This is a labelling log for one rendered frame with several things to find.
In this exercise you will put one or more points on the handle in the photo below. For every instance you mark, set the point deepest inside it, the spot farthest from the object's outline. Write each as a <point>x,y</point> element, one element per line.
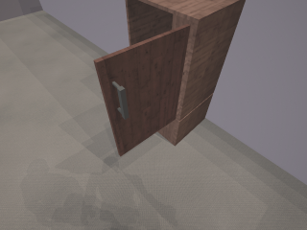
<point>123,109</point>

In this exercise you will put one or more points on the cupboard door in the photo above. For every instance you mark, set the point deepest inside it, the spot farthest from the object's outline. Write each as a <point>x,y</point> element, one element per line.
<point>151,73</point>

